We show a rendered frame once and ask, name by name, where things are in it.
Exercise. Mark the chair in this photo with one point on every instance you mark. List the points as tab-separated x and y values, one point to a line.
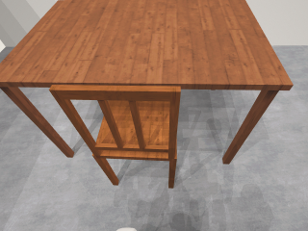
139	123

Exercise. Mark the table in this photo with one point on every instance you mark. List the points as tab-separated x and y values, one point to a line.
191	44

